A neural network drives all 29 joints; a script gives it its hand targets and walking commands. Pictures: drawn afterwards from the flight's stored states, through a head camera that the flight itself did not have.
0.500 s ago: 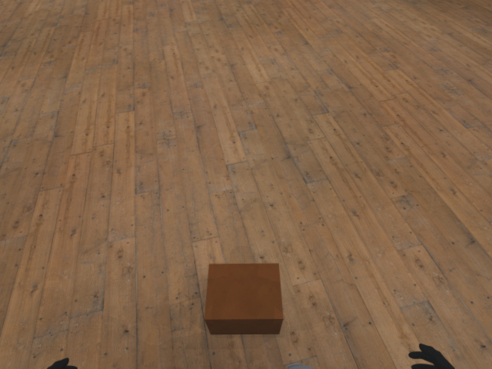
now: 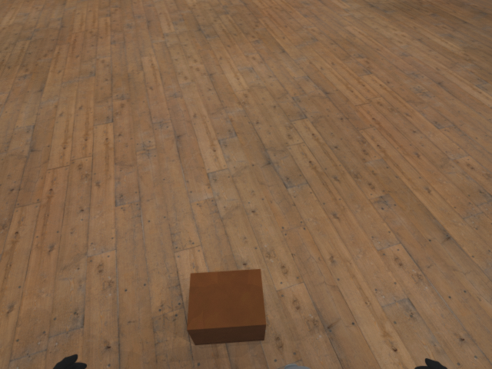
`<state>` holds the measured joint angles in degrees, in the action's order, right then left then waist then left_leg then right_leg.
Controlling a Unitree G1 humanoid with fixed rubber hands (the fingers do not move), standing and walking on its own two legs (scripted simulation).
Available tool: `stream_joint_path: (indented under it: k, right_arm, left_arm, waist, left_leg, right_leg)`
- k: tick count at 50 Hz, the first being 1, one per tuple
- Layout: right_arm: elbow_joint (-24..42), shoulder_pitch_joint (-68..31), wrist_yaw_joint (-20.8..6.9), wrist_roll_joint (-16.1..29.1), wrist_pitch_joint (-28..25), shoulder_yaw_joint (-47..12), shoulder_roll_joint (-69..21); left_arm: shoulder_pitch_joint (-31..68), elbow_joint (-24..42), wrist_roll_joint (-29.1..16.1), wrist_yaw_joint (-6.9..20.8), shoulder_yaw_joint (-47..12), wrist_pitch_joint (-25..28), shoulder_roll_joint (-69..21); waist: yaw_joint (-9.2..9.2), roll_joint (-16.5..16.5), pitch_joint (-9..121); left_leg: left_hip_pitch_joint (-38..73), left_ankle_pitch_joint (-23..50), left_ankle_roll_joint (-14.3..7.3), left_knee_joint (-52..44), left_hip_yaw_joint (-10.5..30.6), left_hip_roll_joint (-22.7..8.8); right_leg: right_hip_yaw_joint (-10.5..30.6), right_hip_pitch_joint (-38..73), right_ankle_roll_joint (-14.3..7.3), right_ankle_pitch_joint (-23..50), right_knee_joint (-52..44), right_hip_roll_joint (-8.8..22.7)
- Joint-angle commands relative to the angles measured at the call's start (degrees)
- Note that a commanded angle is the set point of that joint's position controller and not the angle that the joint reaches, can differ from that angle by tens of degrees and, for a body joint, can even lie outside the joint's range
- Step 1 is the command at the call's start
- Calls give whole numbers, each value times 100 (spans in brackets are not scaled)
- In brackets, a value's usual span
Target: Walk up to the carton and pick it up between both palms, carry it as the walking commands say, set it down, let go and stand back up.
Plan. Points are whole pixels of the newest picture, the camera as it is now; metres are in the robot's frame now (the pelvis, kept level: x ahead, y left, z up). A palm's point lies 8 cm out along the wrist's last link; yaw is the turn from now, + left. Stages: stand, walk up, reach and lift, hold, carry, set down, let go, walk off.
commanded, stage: walk up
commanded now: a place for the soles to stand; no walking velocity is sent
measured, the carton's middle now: (227, 307) +0.44 +0.09 -0.65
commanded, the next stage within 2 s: reach and lift in 0.80 s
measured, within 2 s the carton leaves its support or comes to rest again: neither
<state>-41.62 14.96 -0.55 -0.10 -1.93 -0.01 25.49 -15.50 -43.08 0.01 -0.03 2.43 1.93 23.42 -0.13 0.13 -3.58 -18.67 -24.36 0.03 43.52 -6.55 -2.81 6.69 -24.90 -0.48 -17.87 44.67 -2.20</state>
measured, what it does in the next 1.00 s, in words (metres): stands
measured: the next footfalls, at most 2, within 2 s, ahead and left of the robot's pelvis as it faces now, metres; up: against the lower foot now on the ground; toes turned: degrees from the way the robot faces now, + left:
none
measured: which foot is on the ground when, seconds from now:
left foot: down 0.00-1.00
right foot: down 0.00-1.00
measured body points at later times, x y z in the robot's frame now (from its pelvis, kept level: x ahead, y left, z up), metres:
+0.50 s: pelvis +0.02 +0.00 +0.00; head +0.04 -0.01 +0.45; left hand +0.13 +0.32 -0.09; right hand +0.12 -0.32 -0.10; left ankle +0.01 +0.12 -0.71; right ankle +0.07 -0.12 -0.71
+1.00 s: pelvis +0.01 +0.00 +0.00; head +0.06 -0.01 +0.45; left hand +0.17 +0.31 -0.08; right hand +0.16 -0.27 -0.11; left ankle +0.01 +0.12 -0.71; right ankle +0.07 -0.12 -0.71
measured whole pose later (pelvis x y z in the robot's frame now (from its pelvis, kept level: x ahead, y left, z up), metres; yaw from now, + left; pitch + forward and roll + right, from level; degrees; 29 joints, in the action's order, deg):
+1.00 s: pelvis +0.01 +0.00 +0.00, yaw +0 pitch -1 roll +1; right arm -34.8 9.5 -2.1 -0.1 4.8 1.5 19.1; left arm -5.3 -40.1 0.2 3.0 6.9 -4.9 20.6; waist -0.1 0.4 -8.1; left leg -18.8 -22.8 0.4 42.9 -5.9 -2.8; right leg 5.8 -24.8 0.2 -18.1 44.1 -1.8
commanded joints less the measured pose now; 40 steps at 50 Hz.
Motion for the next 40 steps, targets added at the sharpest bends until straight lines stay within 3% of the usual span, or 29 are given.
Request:
stream_joint_path:
  k: [1,2,3,5,6,8,9,10,12,13,14,15,16,17,19,20,21,23,24,25,27,29,31,32,34,36,37,38,40]
  right_arm:
    - [-32,300,33,-191,-182,652,1469]
    - [-9,58,35,-212,-182,663,1528]
    - [-2,-161,34,-203,-168,609,1363]
    - [5,-156,37,-201,-129,635,1309]
    - [27,-137,20,-170,-110,578,1174]
    - [130,-190,-28,-89,-69,529,999]
    - [183,-156,-27,-53,-57,541,956]
    - [166,-72,-11,-9,-42,524,965]
    - [78,72,1,-71,-109,523,954]
    - [55,287,13,-89,-154,531,951]
    - [22,362,10,-146,-211,559,1116]
    - [-7,300,14,-159,-218,574,1289]
    - [-13,180,20,-164,-225,579,1347]
    - [1,10,16,-165,-207,576,1227]
    - [40,-42,1,-144,-177,554,1173]
    - [82,-121,2,-97,-161,538,1108]
    - [154,-80,-4,-56,-142,507,971]
    - [175,-159,11,6,-90,478,949]
    - [169,-152,21,-24,-72,485,876]
    - [135,-42,8,-55,-85,473,895]
    - [26,265,29,-104,-144,525,1047]
    - [-3,228,28,-141,-197,553,1227]
    - [10,23,10,-144,-155,535,1162]
    - [14,12,4,-114,-137,513,1159]
    - [86,-90,-10,-63,-96,509,1093]
    - [173,-161,0,-39,-67,466,892]
    - [160,-126,-2,-38,-61,464,918]
    - [172,90,6,-39,-73,498,915]
    - [93,220,-6,-143,-129,523,967]
  left_arm:
    - [470,116,203,-10,281,64,1086]
    - [360,32,199,-12,334,90,1142]
    - [128,-54,207,-8,352,95,1196]
    - [-120,-131,174,-2,380,144,1202]
    - [-117,-61,211,-14,396,196,1172]
    - [-17,52,205,-49,424,253,1460]
    - [-31,14,205,-78,442,245,1634]
    - [-91,36,186,-97,473,224,1701]
    - [121,99,189,-100,433,169,1602]
    - [361,168,176,-86,339,136,1435]
    - [283,144,133,-69,272,128,1092]
    - [359,135,135,-40,216,117,1004]
    - [371,94,128,-38,234,131,1032]
    - [213,47,127,-69,239,156,979]
    - [166,57,130,-58,290,233,1125]
    - [73,38,148,-55,324,253,1200]
    - [62,53,137,-77,343,258,1283]
    - [-93,71,126,-122,374,227,1511]
    - [90,23,134,-129,342,206,1508]
    - [153,80,163,-126,308,199,1404]
    - [383,105,135,-106,258,157,1216]
    - [466,103,103,-61,222,150,1048]
    - [298,68,135,-71,261,177,1056]
    - [227,-28,161,-69,295,198,1095]
    - [91,19,172,-80,333,241,1316]
    - [118,40,180,-94,342,236,1408]
    - [185,10,185,-88,380,219,1518]
    - [246,52,176,-94,378,175,1578]
    - [500,140,173,-75,287,145,1285]
  waist:
    - [-256,353,372]
    - [-123,387,118]
    - [22,312,74]
    - [43,153,330]
    - [92,86,483]
    - [27,-522,527]
    - [60,-640,658]
    - [76,-620,680]
    - [-10,-625,704]
    - [-146,-511,761]
    - [-163,-34,907]
    - [-154,168,790]
    - [-123,119,601]
    - [25,-36,557]
    - [21,84,789]
    - [40,-34,1018]
    - [22,-204,1125]
    - [106,-398,1113]
    - [63,-505,1103]
    - [6,-475,1066]
    - [-110,-439,1050]
    - [-144,123,787]
    - [-9,90,777]
    - [-34,151,856]
    - [6,-223,1101]
    - [67,-547,964]
    - [73,-551,996]
    - [-53,-721,926]
    - [-115,-466,823]
  left_leg:
    - [928,-1571,-880,-2234,2009,-1247]
    - [454,-1664,-1163,-2449,2352,-1722]
    - [149,-1465,-1124,-2312,1972,-1647]
    - [105,-714,-884,-1706,1355,-1214]
    - [42,-115,-723,-1285,1060,-980]
    - [-466,-212,-286,-330,491,-136]
    - [-574,-311,-219,-123,585,114]
    - [-639,-421,-207,-95,620,199]
    - [-88,-204,-281,-663,760,116]
    - [532,-42,-364,-1134,949,-15]
    - [989,213,-546,-1499,1250,-584]
    - [1104,370,-782,-1808,1625,-1067]
    - [1248,665,-970,-1798,1791,-1373]
    - [1121,1143,-1052,-1537,1577,-1368]
    - [736,1666,-794,-932,1011,-1021]
    - [503,1622,-626,-702,696,-815]
    - [185,1428,-471,-398,541,-581]
    - [-74,646,-323,-213,602,-105]
    - [-40,340,-338,-282,673,-36]
    - [255,216,-340,-477,714,-46]
    - [748,407,-495,-1031,953,-424]
    - [1165,946,-847,-1416,1355,-1097]
    - [846,1216,-980,-1174,1258,-1265]
    - [700,1277,-870,-1118,1102,-1153]
    - [276,1077,-535,-591,604,-667]
    - [-148,257,-326,-180,506,-74]
    - [-119,-129,-319,-196,609,59]
    - [33,-258,-337,-403,718,67]
    - [364,-262,-449,-1001,972,-210]
  right_leg:
    - [168,-864,-325,-761,-493,60]
    - [-234,-556,-202,-754,-41,2]
    - [-284,-132,-196,-675,-163,197]
    - [-204,349,-286,-710,-728,106]
    - [69,500,-357,-620,-1004,200]
    - [1602,726,-820,-699,-1792,841]
    - [2254,909,-1101,-465,-1757,1132]
    - [2454,1069,-1223,-232,-1797,1264]
    - [2037,784,-1134,528,-1474,1175]
    - [1575,261,-950,629,-1168,852]
    - [862,-120,-608,660,-734,589]
    - [121,-308,-344,732,-387,232]
    - [-223,-534,-223,588,-307,119]
    - [-281,-293,-205,265,-535,184]
    - [-42,318,-338,761,-661,294]
    - [149,719,-457,1281,-688,380]
    - [664,997,-649,1404,-803,576]
    - [1597,1077,-1050,1519,-1019,940]
    - [1714,954,-1128,1361,-1052,1011]
    - [1603,750,-1066,1458,-1076,990]
    - [972,257,-776,1262,-703,708]
    - [-120,-345,-352,1077,-220,240]
    - [-239,-14,-305,578,-406,231]
    - [-150,343,-387,767,-552,267]
    - [445,866,-567,1082,-889,476]
    - [1606,887,-1013,996,-1196,920]
    - [1901,866,-1118,865,-1317,1120]
    - [1848,670,-1135,798,-1272,1093]
    - [1283,224,-861,403,-1041,781]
